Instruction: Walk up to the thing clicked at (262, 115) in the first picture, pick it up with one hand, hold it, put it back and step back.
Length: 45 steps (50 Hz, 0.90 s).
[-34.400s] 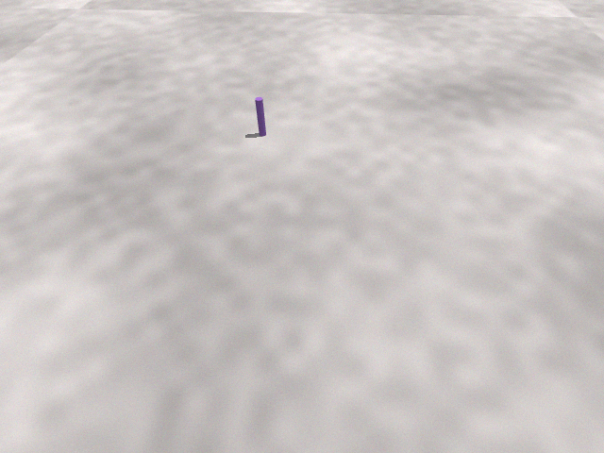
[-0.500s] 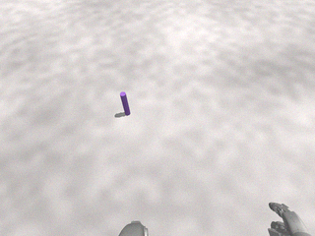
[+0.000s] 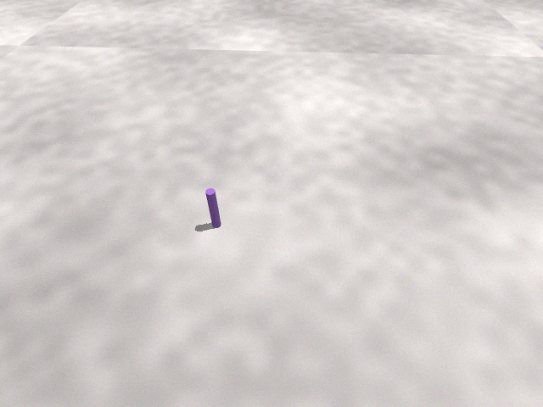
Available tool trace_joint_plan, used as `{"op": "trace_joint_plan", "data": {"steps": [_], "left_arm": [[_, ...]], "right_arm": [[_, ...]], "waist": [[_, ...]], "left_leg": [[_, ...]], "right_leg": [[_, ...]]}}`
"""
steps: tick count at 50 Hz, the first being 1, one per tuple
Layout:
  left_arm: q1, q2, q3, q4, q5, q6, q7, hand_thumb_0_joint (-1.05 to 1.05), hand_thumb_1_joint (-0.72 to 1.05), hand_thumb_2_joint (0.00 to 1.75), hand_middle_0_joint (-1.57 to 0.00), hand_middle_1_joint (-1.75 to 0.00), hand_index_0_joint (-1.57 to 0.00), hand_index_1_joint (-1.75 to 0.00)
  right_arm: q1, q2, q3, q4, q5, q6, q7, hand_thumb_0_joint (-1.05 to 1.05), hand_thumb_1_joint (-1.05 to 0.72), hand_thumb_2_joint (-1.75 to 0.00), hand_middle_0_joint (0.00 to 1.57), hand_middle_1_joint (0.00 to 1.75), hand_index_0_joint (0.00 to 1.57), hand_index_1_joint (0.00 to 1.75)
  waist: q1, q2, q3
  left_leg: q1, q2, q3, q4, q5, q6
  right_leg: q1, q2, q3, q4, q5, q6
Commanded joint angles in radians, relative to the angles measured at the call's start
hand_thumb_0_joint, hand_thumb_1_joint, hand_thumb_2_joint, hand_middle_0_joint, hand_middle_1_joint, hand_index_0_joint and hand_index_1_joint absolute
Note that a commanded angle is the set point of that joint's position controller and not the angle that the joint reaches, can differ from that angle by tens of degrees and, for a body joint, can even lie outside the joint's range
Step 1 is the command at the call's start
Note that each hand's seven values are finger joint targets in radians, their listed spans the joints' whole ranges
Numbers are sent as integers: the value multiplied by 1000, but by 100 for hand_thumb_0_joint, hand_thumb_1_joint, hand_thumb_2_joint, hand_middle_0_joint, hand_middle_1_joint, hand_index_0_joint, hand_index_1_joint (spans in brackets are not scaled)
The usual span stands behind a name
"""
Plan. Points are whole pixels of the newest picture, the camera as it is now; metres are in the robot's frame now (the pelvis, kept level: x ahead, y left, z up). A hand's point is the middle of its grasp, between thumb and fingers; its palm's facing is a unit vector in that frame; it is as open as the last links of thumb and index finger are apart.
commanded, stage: step back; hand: left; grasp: from the side
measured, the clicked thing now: (213, 209) +1.08 +0.26 -0.65
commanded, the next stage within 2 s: stand in 0.64 s
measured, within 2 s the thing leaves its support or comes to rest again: neither
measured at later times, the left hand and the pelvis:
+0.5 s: hand out of the picture +0.12 +0.28 -0.15, palm faces +0.04 -0.94 -0.35, open 7.4 cm; pelvis +0.04 +0.02 +0.00, yaw +1 degrees
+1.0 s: hand out of the picture +0.14 +0.25 -0.14, palm faces -0.01 -0.94 -0.33, open 7.4 cm; pelvis +0.05 +0.00 +0.02, yaw +1 degrees
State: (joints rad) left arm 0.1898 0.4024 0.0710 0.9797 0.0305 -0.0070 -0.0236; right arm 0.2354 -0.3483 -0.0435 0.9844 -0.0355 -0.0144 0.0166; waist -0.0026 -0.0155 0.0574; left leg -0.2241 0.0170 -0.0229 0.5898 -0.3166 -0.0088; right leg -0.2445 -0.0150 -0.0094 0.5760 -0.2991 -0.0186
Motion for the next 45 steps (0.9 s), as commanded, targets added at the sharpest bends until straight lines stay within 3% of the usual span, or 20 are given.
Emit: {"op": "trace_joint_plan", "data": {"steps": [1,2,3,4,6,9,12,13,14,15,16,18,20,21,23,26,31,32,34,45], "left_arm": [[103,269,76,-31,18,-42,31,0,90,90,-20,-30,-20,-30],[28,314,82,-53,17,-44,30,0,90,90,-20,-30,-20,-30],[-43,304,79,-83,12,-44,27,0,90,90,-20,-30,-20,-30],[-73,272,73,-93,7,-47,28,0,90,90,-20,-30,-20,-30],[-76,229,59,-83,6,-53,30,0,90,90,-20,-30,-20,-30],[-82,234,47,-75,3,-52,24,0,90,90,-20,-30,-20,-30],[-108,197,24,-79,-13,-32,22,0,90,90,-20,-30,-20,-30],[-99,167,13,-84,-18,-28,23,0,90,90,-20,-30,-20,-30],[-72,126,1,-87,-28,-24,22,0,90,90,-20,-30,-20,-30],[-61,144,5,-60,-40,-9,27,0,90,90,-20,-30,-20,-30],[-59,179,12,-43,-35,-3,30,0,90,90,-20,-30,-20,-30],[-72,157,4,-30,-25,-9,26,0,90,90,-20,-30,-20,-30],[-25,158,4,-3,-27,-22,30,0,90,90,-20,-30,-20,-30],[-23,164,7,10,-26,-26,33,0,90,90,-20,-30,-20,-30],[-34,184,11,20,-24,-33,39,0,90,90,-20,-30,-20,-30],[-116,187,3,12,-23,-30,33,0,90,90,-20,-30,-20,-30],[-127,181,0,41,-21,-33,35,0,90,90,-20,-30,-20,-30],[-119,148,-22,57,-29,-33,31,0,90,90,-20,-30,-20,-30],[-128,150,-26,58,-29,-35,32,0,90,90,-20,-30,-20,-30],[-160,161,-26,92,-27,-38,33,0,90,90,-20,-30,-20,-30]], "right_arm": [[-119,-147,-30,-127,15,-12,-18,0,-90,-90,20,30,20,30],[-101,-198,-45,-108,4,-9,-28,0,-90,-90,20,30,20,30],[-55,-242,-57,-87,5,-14,-26,0,-90,-90,20,30,20,30],[-30,-243,-55,-78,10,-17,-20,0,-90,-90,20,30,20,30],[-29,-206,-48,-57,15,-20,-16,0,-90,-90,20,30,20,30],[-26,-183,-40,-52,12,-26,-10,0,-90,-90,20,30,20,30],[12,-176,-48,-19,9,-34,-21,0,-90,-90,20,30,20,30],[17,-200,-57,-16,4,-37,-28,0,-90,-90,20,30,20,30],[8,-248,-63,-22,-3,-42,-35,0,-90,-90,20,30,20,30],[-71,-297,-61,-42,1,-40,-35,0,-90,-90,20,30,20,30],[-114,-311,-67,-46,3,-36,-31,0,-90,-90,20,30,20,30],[-131,-270,-52,-37,0,-33,-29,0,-90,-90,20,30,20,30],[-153,-252,-44,-40,9,-36,-32,0,-90,-90,20,30,20,30],[-166,-238,-41,-34,17,-33,-32,0,-90,-90,20,30,20,30],[-175,-207,-31,-29,27,-26,-33,0,-90,-90,20,30,20,30],[-182,-198,-29,-4,22,-23,-33,0,-90,-90,20,30,20,30],[-227,-187,-22,25,20,-23,-28,0,-90,-90,20,30,20,30],[-196,-198,-15,34,32,-25,-24,0,-90,-90,20,30,20,30],[-213,-203,-18,46,32,-27,-21,0,-90,-90,20,30,20,30],[-243,-198,-5,80,31,-25,-18,0,-90,-90,20,30,20,30]], "waist": [[96,-142,-37],[74,-116,24],[40,-78,58],[20,-58,64],[21,-79,37],[21,-134,-12],[-19,-98,-57],[-21,-35,-90],[-2,111,-123],[24,150,-96],[19,154,-68],[29,154,-57],[42,182,-90],[43,164,-108],[34,108,-157],[11,38,-120],[17,-4,-95],[-4,15,-118],[-3,18,-130],[3,17,-109]], "left_leg": [[-428,-77,-46,192,-232,23],[-358,-30,-75,300,-251,9],[-281,5,-81,310,-225,6],[-269,17,-85,296,-196,10],[-241,14,-83,216,-147,15],[-105,7,2,69,-91,8],[80,-21,28,-170,161,12],[137,36,-51,-183,254,33],[155,184,-244,-239,305,76],[32,270,-350,-277,135,167],[-43,282,-347,-279,71,207],[13,224,-256,-254,165,154],[58,190,-174,-178,419,112],[35,167,-137,-150,483,90],[17,120,-88,-116,433,60],[44,101,-71,-166,286,42],[58,102,-53,-177,324,44],[136,110,-71,-204,370,46],[167,119,-69,-204,433,41],[150,117,-57,-285,366,24]], "right_leg": [[280,-235,452,-343,-328,-118],[96,-376,560,-391,-470,-203],[-2,-384,547,-378,-450,-234],[4,-347,465,-352,-354,-220],[38,-267,304,-316,-146,-170],[6,-230,196,-236,99,-142],[-30,-159,88,-69,277,-80],[-51,-128,59,2,291,-47],[-93,-56,21,96,156,-7],[-64,-9,-3,78,-127,-1],[-3,-23,19,104,-214,-6],[-19,-28,25,24,-159,-18],[23,-39,18,-66,35,-13],[86,-47,26,-102,147,-9],[159,-86,80,-121,276,-22],[110,-104,92,-137,244,-24],[117,-107,90,-192,285,-19],[102,-116,105,-214,311,-12],[113,-111,89,-226,349,-4],[174,-122,88,-295,302,6]]}}
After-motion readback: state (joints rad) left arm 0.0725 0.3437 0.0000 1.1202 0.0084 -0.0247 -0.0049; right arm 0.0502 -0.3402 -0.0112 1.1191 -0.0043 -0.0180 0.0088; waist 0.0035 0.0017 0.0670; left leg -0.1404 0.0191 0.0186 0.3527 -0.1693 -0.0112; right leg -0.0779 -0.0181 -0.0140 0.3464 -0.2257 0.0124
